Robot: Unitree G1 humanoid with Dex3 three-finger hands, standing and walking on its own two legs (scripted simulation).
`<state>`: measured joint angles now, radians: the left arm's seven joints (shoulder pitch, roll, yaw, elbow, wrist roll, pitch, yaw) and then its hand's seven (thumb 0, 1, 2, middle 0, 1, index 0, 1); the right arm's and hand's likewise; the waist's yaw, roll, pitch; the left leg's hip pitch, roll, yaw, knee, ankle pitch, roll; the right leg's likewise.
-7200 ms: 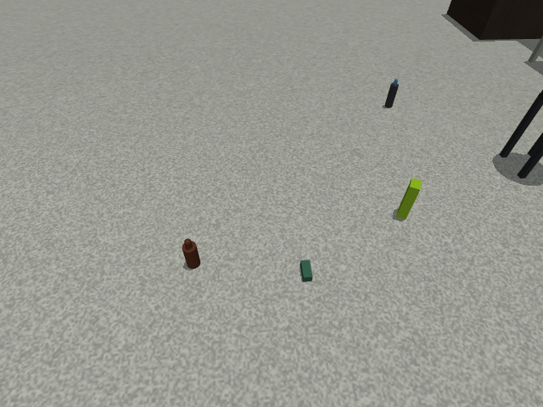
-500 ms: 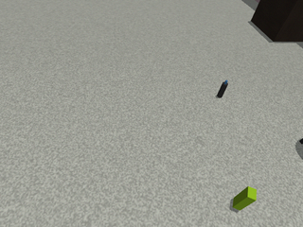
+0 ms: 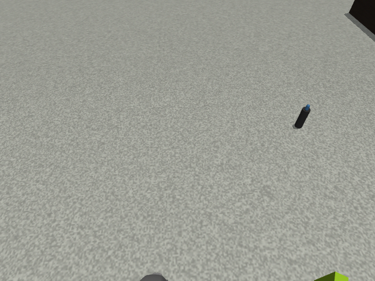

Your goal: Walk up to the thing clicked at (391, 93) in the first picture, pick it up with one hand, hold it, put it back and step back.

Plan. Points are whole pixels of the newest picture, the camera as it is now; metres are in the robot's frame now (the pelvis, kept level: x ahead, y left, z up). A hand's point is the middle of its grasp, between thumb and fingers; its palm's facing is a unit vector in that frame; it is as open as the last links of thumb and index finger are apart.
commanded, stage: walk up
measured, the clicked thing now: (303, 115) +1.24 -0.75 -0.67
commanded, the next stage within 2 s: stand in 0.90 s
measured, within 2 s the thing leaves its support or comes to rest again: neither
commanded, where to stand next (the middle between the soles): +0.06 +0.00 m, yaw -1 degrees
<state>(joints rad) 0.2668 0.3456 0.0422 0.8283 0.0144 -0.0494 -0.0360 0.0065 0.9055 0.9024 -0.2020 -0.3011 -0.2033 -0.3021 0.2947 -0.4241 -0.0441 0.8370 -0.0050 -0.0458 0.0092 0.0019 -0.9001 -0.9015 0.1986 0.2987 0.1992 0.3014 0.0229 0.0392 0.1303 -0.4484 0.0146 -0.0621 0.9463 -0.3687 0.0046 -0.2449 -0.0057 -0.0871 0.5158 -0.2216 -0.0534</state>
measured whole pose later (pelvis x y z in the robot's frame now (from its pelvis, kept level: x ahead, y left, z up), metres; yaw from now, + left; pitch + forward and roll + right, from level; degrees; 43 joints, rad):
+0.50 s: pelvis +0.00 +0.00 -0.01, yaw +0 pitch -3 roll -1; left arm 0.21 0.37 0.01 0.96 0.01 -0.02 0.00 0.01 0.91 0.90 -0.20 -0.30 -0.20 -0.30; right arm 0.08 -0.37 -0.01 0.89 -0.01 0.02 0.01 0.00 -0.90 -0.90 0.20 0.30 0.20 0.30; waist 0.03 0.03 0.10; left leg -0.40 0.03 0.00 0.69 -0.31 0.01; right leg -0.20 -0.01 0.00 0.64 -0.39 0.02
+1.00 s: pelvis +0.01 +0.01 +0.01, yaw +0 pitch -2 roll -1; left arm 0.15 0.38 0.00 1.09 0.00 -0.02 -0.01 0.01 0.91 0.90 -0.20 -0.30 -0.20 -0.30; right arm 0.13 -0.34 -0.01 1.11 -0.01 0.00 0.03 0.00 -0.90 -0.90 0.20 0.30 0.20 0.30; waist -0.02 -0.01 0.06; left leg -0.27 0.01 0.03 0.42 -0.11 0.01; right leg -0.11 -0.03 0.02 0.41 -0.28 0.04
